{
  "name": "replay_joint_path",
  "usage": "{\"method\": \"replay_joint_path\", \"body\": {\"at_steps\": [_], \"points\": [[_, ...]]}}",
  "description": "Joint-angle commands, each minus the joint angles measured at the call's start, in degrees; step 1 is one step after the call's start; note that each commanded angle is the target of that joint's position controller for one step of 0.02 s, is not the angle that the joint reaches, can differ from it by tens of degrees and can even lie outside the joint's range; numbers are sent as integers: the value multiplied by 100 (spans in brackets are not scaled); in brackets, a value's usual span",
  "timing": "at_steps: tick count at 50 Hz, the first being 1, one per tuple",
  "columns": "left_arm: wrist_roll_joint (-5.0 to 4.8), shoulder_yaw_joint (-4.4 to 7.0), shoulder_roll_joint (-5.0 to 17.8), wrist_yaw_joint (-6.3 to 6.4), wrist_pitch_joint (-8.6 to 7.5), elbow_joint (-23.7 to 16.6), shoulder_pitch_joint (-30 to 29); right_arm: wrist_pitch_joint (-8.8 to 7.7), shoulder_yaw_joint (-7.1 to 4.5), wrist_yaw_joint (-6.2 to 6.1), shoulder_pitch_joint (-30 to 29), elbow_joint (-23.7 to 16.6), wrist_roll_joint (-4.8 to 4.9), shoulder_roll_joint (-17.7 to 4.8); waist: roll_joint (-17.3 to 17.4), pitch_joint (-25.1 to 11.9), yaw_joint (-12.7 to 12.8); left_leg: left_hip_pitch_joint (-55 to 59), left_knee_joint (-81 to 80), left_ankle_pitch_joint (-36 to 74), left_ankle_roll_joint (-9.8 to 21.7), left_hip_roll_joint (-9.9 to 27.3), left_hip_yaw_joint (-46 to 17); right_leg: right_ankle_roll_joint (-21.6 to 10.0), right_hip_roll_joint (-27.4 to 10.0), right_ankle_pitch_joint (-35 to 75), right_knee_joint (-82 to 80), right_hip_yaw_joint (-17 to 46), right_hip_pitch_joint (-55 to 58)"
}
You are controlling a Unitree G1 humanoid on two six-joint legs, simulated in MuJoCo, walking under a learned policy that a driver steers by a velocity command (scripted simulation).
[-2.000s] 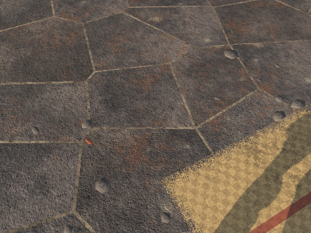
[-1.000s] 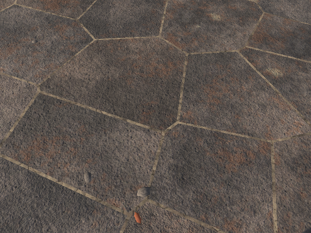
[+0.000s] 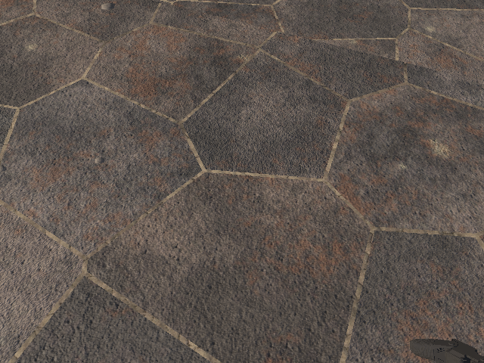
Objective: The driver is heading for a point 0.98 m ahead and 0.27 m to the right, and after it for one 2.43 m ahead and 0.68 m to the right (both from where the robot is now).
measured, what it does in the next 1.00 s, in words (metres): walks ahead: left foot, then right foot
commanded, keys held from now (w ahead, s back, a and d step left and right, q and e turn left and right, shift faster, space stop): w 0.86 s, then w+e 0.14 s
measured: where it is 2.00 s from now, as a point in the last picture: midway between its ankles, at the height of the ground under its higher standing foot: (324, 173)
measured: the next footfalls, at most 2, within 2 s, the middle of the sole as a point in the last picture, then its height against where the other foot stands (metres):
left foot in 0.02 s outside the picture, level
right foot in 0.56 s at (316, 360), level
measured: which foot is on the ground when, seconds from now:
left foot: up 0.00-0.00, down 0.02-0.56, up 0.58-1.00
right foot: down 0.00-0.02, up 0.04-0.54, down 0.56-1.00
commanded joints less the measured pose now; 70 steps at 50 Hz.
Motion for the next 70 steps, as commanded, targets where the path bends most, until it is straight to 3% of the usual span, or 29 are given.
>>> {"method": "replay_joint_path", "body": {"at_steps": [1, 2, 3, 4, 5, 6, 8, 12, 18, 23, 26, 28, 29, 30, 31, 32, 34, 38, 44, 50, 53, 55, 56, 57, 58, 60, 61, 65, 70], "points": [[18, 157, 874, 63, 32, -278, -188, -105, -412, -37, 1303, 46, -39, -1098, -520, -867, -1034, 2183, -96, -73, 420, -125, 106, -605, -1189, 4562, 1837, 325, -469], [186, 27, 569, 75, 10, -442, -114, -73, -524, -106, 2351, 214, -104, -1557, 318, -1783, -1325, 3939, 98, 167, 819, 1093, -1318, -381, -766, 2634, 3768, 25, -1733], [90, -135, -31, 7, -131, -443, 603, -51, -543, -56, 2407, 329, -93, -1772, 1784, -2349, -876, 5462, -661, -1004, 1707, 2067, -3931, -138, 196, -1163, 5380, 344, -3879], [-41, 9, 662, -29, -238, -402, 148, -46, -400, -52, 2292, 262, -22, -1185, 1032, -1929, -1119, 5198, -952, -1734, 1484, 1869, -3872, -203, -158, -1242, 5915, 889, -4542], [-132, 67, 855, -55, -306, -581, -402, -51, -328, -75, 1861, 196, -23, -994, 734, -1132, -1070, 4431, -1077, -1495, 1243, 1669, -3014, -271, -422, -684, 5877, 745, -4808], [-92, 60, 777, -26, -315, -613, -645, -49, -291, -73, 1468, 133, -63, -919, 232, -726, -886, 3625, -1233, -912, 1133, 1447, -2444, -240, -692, -163, 5617, 598, -4583], [18, 96, 652, -14, -221, -600, -609, -74, -220, -50, 1096, 109, -150, -683, 279, -380, -542, 2628, -1586, -200, 1071, 1139, -1767, -159, -966, 346, 5118, 606, -4035], [81, 61, 399, 25, -38, -682, -760, -155, -272, -78, 1204, 283, -96, -862, 224, -126, -402, 2134, -2047, 301, 1194, 1034, -1141, 57, -1057, 904, 4354, 511, -4082], [87, -10, 223, -51, -100, -997, -1885, -77, -289, -196, 1681, 577, -41, -1015, 183, 155, -749, 2259, -2169, 315, 909, 737, -395, 126, -822, 2618, 2334, 261, -3996], [24, -31, 302, -190, -163, -1290, -2544, 42, -323, -224, 2102, 884, 19, -1102, 231, 336, -920, 3133, -1813, 363, 831, 1112, -475, -60, -662, 2318, 1595, 253, -4115], [32, 47, 521, -249, -210, -1257, -2172, 131, -365, -263, 1960, 929, 31, -1210, 390, 95, -608, 3497, -1225, 1518, 654, 1225, -474, -306, -455, 1708, 1372, 102, -3447], [76, 286, 964, -181, -212, -790, -612, 187, -290, -289, 1844, 871, -7, -1048, 228, -886, 111, 2883, 610, 2414, 364, 721, -57, -627, -359, 1897, 1360, 19, -1158], [186, 422, 1526, -134, -193, -658, 204, 120, -128, -264, 2332, 715, -95, -572, -783, -1842, 107, 927, 2789, 537, 13, 94, 239, -1333, -1774, 1707, 1441, 2007, 1131], [102, 389, 1443, -164, -156, -564, 425, -12, -23, -220, 2609, 814, -84, -270, -1733, -2369, 45, -504, 4059, -3214, -146, -639, -323, -1846, -2429, 709, 518, 4146, 2031], [41, 256, 1022, -159, -160, -605, 198, -108, -178, -175, 2085, 750, 70, -875, -1223, -1739, 150, -1173, 4643, -3164, -48, -287, -729, -1587, -2254, 22, 290, 3854, 1616], [46, 205, 863, -141, -161, -704, -274, -162, -208, -166, 1615, 604, 150, -1001, -925, -1000, 45, -1393, 4573, -2603, 36, 16, -541, -1375, -2090, 179, 152, 3096, 780], [160, 114, 553, -155, -179, -811, -906, -115, -246, -228, 1346, 578, 33, -912, -544, -311, -307, -870, 3953, -1747, 21, 447, -421, -1212, -1675, 1029, -229, 2100, -695], [152, 125, 591, -146, -275, -691, -909, 98, -225, -265, 1464, 609, -26, -592, -587, -142, -597, -500, 3276, -1155, -142, 622, -391, -1301, -1471, 1828, -741, 1344, -1386], [83, 157, 748, 6, -207, -430, -356, 41, -174, -206, 314, 283, -74, -439, -442, 139, -283, -734, 1291, 535, -308, 465, -209, -1094, -1208, 2347, -866, 653, -1152], [-14, 205, 848, 75, -45, -169, 222, -107, -129, -35, -637, -62, -1, -483, -472, 370, -59, -544, 80, 443, -300, 131, -234, -1065, -1459, 2200, -377, 1001, -478], [-21, 270, 953, 116, 25, -187, 69, -191, -223, -10, -188, 21, 5, -765, -679, 124, -423, 349, -191, -100, -140, -28, -196, -904, -1568, 2759, 192, 1248, -341], [49, 158, 650, 108, 35, -330, -84, -229, -448, -99, 1427, 424, -97, -1261, -460, -1034, -1164, 2888, -10, -51, 272, 310, -423, -586, -976, 3042, 2140, 886, -1193], [103, 8, 86, 95, -37, -518, 365, -188, -588, -154, 2175, 519, -192, -1822, 727, -1998, -1146, 5161, -18, -392, 911, 1738, -2341, -183, -148, 1038, 4297, 358, -3201], [-25, -22, 81, 75, -135, -534, 569, -136, -516, -134, 2276, 567, -135, -1574, 1708, -2515, -1091, 5569, -838, -1331, 1364, 2299, -4125, -101, 75, -1364, 5466, 764, -4269], [-156, 142, 677, 74, -159, -561, 176, -124, -379, -149, 1895, 495, -90, -1103, 1045, -1619, -1110, 4857, -1006, -1888, 1085, 2070, -3456, -140, -302, -1093, 5948, 978, -4732], [-125, 185, 644, 101, -106, -676, -358, -116, -257, -158, 1175, 450, -100, -701, 459, -544, -853, 3250, -1386, -1511, 750, 1630, -2046, -161, -761, -169, 5657, 736, -4566], [-80, 229, 571, 108, -30, -669, -344, -138, -215, -148, 923, 453, -138, -549, 556, -281, -672, 2700, -1603, -1212, 666, 1430, -1547, -158, -926, 123, 5376, 775, -4299], [-52, 225, 245, 88, 218, -852, -390, -213, -294, -174, 732, 572, -181, -705, 406, 31, -410, 2032, -2098, -323, 779, 1354, -502, -53, -1074, 762, 4963, 739, -4109], [-6, 185, 174, -58, 182, -1138, -1102, -162, -368, -281, 904, 690, -171, -939, 195, 198, -573, 2309, -2174, 238, 673, 1188, 513, -11, -991, 2128, 3400, 496, -4173]]}}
